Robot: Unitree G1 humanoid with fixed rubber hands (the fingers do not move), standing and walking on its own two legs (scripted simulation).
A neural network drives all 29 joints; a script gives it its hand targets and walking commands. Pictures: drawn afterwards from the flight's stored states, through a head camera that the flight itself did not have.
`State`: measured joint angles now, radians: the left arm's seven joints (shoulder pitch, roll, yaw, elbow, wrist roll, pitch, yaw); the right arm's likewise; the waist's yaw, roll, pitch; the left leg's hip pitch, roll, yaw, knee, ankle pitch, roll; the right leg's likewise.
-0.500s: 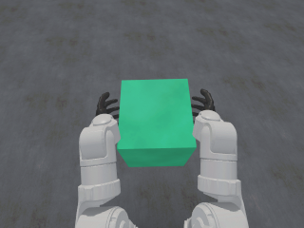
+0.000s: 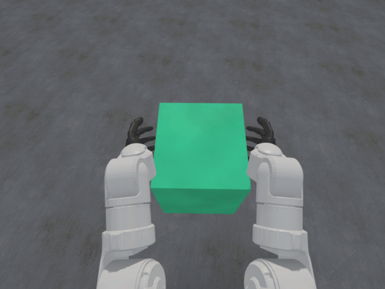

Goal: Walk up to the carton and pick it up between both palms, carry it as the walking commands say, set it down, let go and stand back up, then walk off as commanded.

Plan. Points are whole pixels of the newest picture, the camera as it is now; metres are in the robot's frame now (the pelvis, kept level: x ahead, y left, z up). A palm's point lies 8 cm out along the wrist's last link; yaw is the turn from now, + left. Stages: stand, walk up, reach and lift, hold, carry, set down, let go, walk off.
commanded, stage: carry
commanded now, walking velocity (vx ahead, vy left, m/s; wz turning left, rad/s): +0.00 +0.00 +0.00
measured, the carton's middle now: (199, 162) +0.37 -0.01 +0.04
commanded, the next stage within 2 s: none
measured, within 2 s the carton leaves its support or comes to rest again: neither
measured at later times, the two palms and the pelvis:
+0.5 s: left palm (108, 189) +0.27 +0.15 +0.12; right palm (249, 182) +0.27 -0.10 +0.12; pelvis -0.05 +0.02 +0.00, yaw +1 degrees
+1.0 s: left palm (131, 200) +0.27 +0.12 +0.07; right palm (262, 199) +0.26 -0.13 +0.07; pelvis -0.06 +0.00 +0.00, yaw +0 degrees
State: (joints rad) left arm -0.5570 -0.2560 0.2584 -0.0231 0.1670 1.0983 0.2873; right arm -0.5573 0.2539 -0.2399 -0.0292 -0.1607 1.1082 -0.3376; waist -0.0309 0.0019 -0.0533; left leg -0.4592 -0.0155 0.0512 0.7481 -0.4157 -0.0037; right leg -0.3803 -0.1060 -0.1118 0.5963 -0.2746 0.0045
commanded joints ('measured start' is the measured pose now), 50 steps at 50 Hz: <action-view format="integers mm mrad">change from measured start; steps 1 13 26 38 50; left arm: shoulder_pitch -401 -520 -478 -439 -424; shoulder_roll -839 -927 -928 -904 -833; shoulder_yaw -492 -589 -531 -454 -417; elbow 70 41 116 225 351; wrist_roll -277 -357 -312 -252 -196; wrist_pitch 19 30 27 -70 -280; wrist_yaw -187 -217 -223 -253 -312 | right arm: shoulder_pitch -493 -445 -481 -485 -463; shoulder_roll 909 906 920 894 797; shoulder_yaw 586 505 522 495 441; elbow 56 77 99 176 305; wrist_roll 343 285 309 285 224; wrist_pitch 21 14 17 -78 -288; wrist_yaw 226 238 264 301 356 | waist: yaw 21 26 31 27 22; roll -174 46 16 -35 -32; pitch -384 -346 -307 -329 -322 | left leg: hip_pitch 116 162 101 159 197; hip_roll -3 169 150 135 130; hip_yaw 68 -132 -123 -91 -66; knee -295 -337 -369 -311 -310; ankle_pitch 197 178 65 166 176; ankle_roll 6 76 46 35 32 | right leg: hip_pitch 286 81 64 20 49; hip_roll -154 -20 -34 -65 -61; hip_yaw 102 88 117 160 148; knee -13 -61 -134 -183 -177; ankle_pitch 582 -2 -47 -79 -97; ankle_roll -68 9 -8 -13 -10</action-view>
